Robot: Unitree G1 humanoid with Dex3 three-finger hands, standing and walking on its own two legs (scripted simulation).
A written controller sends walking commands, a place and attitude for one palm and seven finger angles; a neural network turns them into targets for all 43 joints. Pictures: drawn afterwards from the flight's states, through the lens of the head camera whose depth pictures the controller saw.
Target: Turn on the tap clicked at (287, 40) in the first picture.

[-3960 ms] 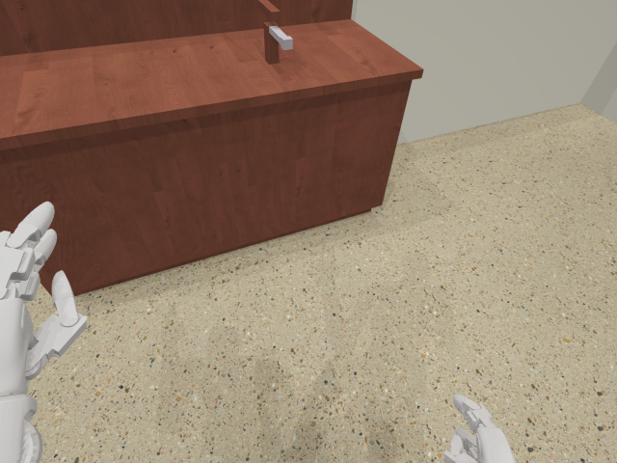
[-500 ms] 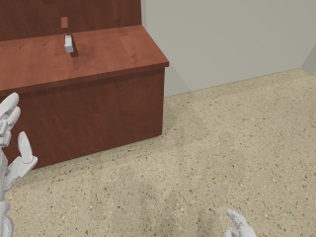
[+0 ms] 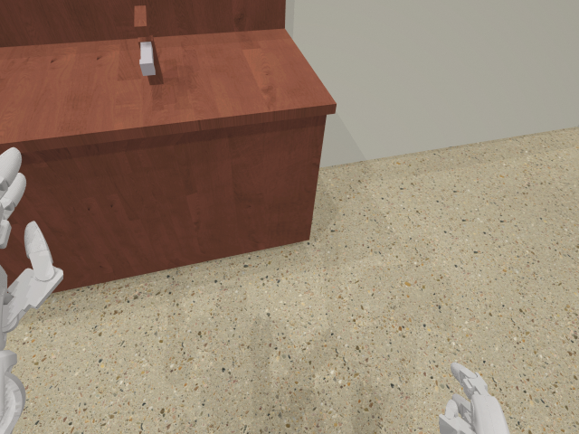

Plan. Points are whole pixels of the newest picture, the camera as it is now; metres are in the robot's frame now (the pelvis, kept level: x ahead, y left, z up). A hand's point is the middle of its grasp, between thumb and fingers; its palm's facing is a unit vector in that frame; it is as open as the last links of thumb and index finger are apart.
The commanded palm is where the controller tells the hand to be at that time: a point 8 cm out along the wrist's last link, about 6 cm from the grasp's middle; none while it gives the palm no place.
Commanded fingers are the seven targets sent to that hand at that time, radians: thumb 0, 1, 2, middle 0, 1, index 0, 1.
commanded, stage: take the last steps up to it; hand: left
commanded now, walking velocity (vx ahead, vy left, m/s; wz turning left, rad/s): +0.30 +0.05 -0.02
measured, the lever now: (147, 67) +0.83 +0.39 +0.08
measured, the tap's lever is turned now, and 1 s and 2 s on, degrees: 0 0 0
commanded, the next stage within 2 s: come to a stop and stand still in 1.70 s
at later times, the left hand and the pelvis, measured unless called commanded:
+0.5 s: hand (127, 209) +0.30 +0.21 +0.19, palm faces +0.39 -0.81 -0.44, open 7.4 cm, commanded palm +0.24 +0.26 +0.19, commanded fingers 0.00 0.90 0.90 -0.20 -0.30 -0.20 -0.30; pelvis +0.09 -0.02 +0.02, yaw +1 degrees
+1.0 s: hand (149, 140) +0.42 +0.22 +0.19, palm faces +0.40 -0.78 -0.49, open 7.4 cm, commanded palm +0.37 +0.26 +0.19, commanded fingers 0.00 0.90 0.90 -0.20 -0.30 -0.20 -0.30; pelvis +0.21 -0.02 +0.00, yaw +0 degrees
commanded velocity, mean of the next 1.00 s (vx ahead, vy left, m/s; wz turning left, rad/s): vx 0.30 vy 0.06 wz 0.00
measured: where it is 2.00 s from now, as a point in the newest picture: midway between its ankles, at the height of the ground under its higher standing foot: (292, 384)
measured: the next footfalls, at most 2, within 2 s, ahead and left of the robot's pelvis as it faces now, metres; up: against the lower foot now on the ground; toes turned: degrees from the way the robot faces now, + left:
right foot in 0.26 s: +0.12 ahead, -0.11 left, +0.00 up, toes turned -9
left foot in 0.64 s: +0.22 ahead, +0.13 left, +0.00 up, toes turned +10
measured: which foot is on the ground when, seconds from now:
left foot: down 0.00-0.28, up 0.30-0.62, down 0.64-1.00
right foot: up 0.00-0.24, down 0.26-0.66, up 0.68-0.98, down 1.00-1.00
